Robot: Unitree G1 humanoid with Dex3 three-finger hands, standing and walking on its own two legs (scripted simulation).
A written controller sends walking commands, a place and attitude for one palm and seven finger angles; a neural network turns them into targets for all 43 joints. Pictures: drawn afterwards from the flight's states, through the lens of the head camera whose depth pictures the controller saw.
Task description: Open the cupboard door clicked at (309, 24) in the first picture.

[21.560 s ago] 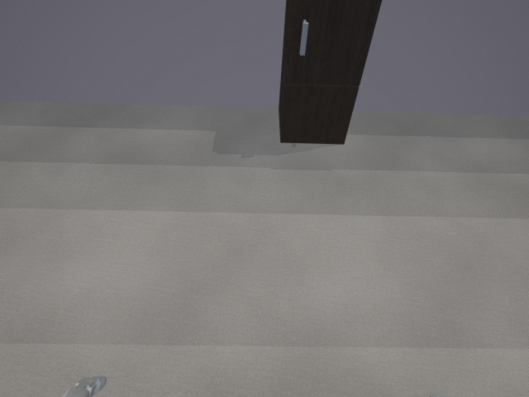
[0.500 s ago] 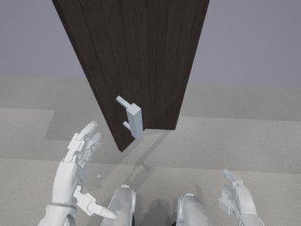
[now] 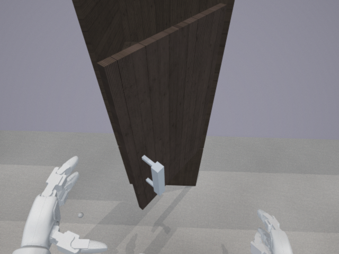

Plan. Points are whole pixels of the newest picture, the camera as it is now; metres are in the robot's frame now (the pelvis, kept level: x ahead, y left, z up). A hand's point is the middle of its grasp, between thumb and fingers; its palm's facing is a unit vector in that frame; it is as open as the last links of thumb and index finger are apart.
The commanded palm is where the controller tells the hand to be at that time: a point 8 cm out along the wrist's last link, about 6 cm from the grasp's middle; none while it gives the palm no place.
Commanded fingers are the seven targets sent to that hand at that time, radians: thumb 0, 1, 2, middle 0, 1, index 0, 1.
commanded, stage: draw the hand back to the body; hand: left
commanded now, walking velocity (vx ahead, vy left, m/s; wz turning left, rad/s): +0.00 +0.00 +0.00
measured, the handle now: (153, 175) +0.34 +0.07 -0.05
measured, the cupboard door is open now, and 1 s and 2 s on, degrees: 51 51 51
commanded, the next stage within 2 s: step back with the hand held close in 0.96 s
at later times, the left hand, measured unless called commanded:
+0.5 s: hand (16, 169) +0.21 +0.26 +0.20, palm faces +0.42 -0.80 -0.43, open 10.0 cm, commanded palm +0.17 +0.30 +0.22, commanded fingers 0.00 0.80 0.86 -0.20 -0.30 -0.20 -0.30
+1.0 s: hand (0, 164) +0.20 +0.26 +0.23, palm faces +0.46 -0.79 -0.41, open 7.5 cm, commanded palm +0.16 +0.29 +0.23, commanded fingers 0.00 0.90 0.90 -0.20 -0.30 -0.20 -0.30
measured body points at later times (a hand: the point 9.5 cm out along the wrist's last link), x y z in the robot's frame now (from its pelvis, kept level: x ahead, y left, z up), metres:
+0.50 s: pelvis +0.03 +0.00 +0.05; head +0.01 -0.02 +0.50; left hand +0.19 +0.30 +0.22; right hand +0.22 -0.21 -0.02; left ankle +0.01 +0.12 -0.68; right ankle -0.01 -0.13 -0.68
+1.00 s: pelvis +0.01 -0.01 +0.07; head -0.01 -0.03 +0.51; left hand +0.17 +0.30 +0.25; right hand +0.20 -0.23 -0.02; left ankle +0.01 +0.12 -0.68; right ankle -0.01 -0.13 -0.68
